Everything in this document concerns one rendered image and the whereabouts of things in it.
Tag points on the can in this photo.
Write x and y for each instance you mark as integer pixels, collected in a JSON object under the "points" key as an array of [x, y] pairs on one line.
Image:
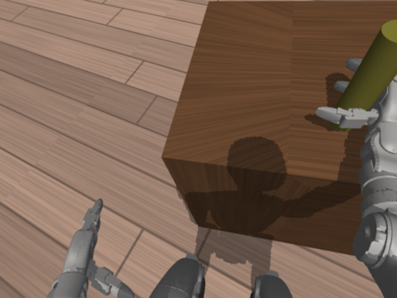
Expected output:
{"points": [[374, 74]]}

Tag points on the right robot hand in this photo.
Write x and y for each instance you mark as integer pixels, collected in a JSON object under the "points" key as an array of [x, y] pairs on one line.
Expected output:
{"points": [[383, 110]]}

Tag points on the left robot arm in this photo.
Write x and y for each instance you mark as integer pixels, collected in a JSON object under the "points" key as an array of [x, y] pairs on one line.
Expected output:
{"points": [[69, 285]]}

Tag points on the left robot hand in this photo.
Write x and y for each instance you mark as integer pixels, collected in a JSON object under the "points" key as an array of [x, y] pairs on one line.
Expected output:
{"points": [[79, 257]]}

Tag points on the right robot arm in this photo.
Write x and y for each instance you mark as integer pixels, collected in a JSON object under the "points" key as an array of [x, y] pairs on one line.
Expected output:
{"points": [[375, 243]]}

